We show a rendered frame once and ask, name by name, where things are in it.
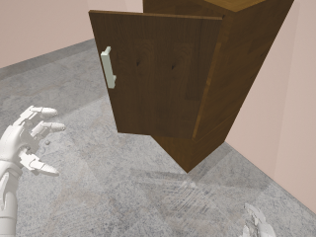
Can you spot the robot left hand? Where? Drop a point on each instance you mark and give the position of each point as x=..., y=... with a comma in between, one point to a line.
x=16, y=138

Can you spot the cupboard door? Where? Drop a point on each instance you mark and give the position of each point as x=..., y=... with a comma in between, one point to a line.
x=161, y=63

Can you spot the left robot forearm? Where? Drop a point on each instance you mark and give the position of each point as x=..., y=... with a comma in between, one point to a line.
x=10, y=173

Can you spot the handle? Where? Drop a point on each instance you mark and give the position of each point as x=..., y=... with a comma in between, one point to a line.
x=111, y=78

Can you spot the robot right hand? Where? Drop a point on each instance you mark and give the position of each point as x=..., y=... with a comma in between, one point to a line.
x=263, y=229

